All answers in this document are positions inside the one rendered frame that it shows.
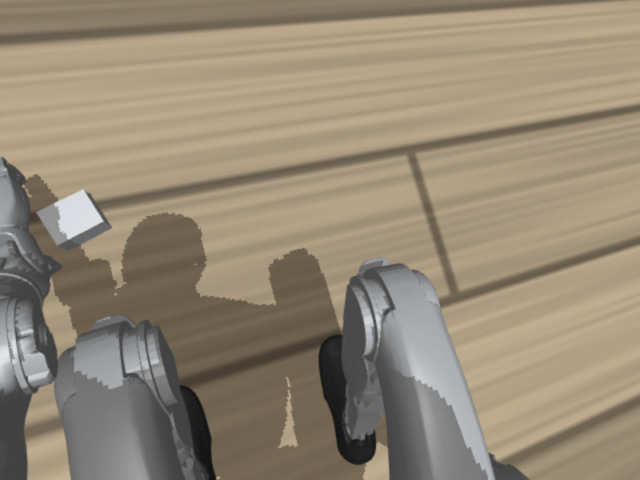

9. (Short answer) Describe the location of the left robot hand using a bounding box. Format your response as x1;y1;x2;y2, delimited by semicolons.
0;157;62;276

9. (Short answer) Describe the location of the right robot hand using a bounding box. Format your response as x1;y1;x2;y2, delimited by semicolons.
489;453;529;480

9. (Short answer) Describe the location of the left robot foot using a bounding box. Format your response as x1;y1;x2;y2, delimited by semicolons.
180;385;217;480

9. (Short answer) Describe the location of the left robot arm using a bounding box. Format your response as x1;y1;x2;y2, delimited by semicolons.
0;227;58;480

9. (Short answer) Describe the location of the small box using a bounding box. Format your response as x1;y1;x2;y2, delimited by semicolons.
36;189;112;251

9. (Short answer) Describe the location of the right robot foot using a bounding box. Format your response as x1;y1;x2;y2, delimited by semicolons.
319;335;376;465

